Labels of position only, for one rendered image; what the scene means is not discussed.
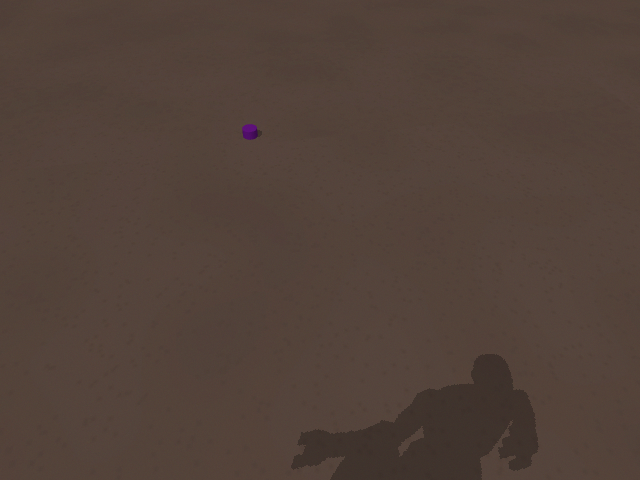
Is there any tin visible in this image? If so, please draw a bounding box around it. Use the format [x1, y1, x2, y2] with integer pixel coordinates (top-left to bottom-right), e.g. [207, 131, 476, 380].
[242, 124, 258, 140]

